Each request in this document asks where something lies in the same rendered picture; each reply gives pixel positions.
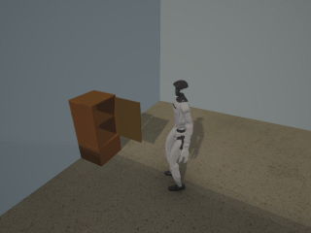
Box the left robot upper arm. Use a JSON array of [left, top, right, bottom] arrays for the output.
[[180, 103, 193, 129]]

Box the cupboard door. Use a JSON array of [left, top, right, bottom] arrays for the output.
[[115, 97, 142, 143]]

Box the right robot thigh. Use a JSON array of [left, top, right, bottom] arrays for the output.
[[165, 128, 176, 158]]

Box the robot left hand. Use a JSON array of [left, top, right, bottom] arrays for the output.
[[179, 149, 190, 163]]

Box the robot left forearm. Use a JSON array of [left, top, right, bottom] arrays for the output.
[[183, 125, 193, 150]]

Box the humanoid robot torso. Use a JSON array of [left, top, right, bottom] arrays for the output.
[[173, 96, 190, 140]]

